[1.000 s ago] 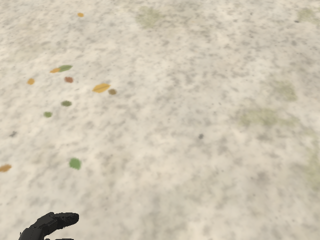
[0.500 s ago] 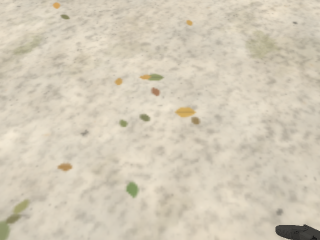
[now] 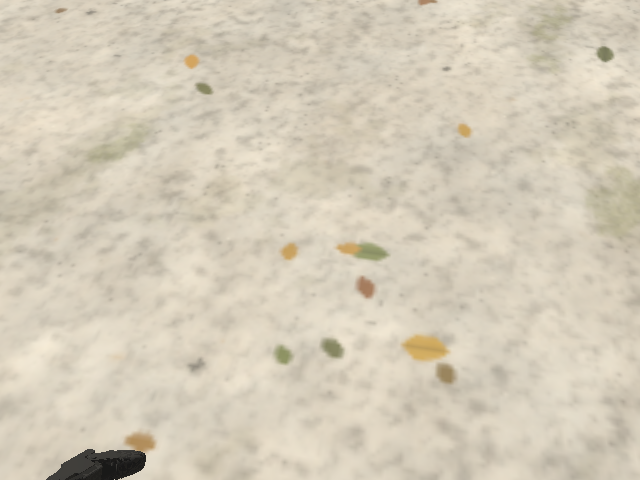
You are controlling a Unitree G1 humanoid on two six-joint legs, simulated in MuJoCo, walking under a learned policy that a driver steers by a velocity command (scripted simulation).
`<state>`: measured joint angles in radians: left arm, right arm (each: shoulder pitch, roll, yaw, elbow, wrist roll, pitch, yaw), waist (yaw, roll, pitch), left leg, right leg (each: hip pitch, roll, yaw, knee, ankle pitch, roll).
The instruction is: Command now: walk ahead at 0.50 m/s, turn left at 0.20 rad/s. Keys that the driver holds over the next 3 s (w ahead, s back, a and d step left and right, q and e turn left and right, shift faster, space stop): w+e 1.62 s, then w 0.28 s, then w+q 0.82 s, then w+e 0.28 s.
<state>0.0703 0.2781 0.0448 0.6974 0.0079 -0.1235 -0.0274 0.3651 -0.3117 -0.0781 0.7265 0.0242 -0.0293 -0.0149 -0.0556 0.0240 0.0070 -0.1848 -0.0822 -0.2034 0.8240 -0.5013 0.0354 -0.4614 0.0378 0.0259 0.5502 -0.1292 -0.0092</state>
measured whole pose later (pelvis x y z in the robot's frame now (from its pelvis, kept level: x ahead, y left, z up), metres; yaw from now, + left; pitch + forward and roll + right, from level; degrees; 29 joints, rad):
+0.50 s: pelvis +0.25 +0.02 +0.01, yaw -11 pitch +1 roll +0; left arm 0.38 0.30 0.06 0.79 -0.03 -0.04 0.01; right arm 0.14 -0.25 -0.04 0.65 0.00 -0.10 0.01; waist 0.04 -0.03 -0.01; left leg -0.32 -0.02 0.00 0.49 -0.20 0.02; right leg -0.37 0.02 0.09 1.06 -0.43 -0.01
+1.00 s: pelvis +0.48 -0.12 +0.01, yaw -30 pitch +2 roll +1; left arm 0.18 0.30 0.06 0.64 -0.02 -0.04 -0.04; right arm 0.25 -0.31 -0.05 0.76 0.01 -0.10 0.00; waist -0.02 0.01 0.07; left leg -0.38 0.05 -0.02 1.19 -0.41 -0.01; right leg -0.41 0.08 0.00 0.56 -0.18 -0.09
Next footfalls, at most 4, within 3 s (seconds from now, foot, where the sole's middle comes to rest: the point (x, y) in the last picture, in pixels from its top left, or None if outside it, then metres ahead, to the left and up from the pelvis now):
0.40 left None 0.35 0.12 -0.76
0.88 right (434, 443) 0.54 -0.23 -0.76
1.36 left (400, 307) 0.88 -0.20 -0.76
1.86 right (564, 312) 0.84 -0.60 -0.76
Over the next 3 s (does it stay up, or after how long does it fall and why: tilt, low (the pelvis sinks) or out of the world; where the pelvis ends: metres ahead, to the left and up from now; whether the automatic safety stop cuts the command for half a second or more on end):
stays up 1.28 -0.90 0.01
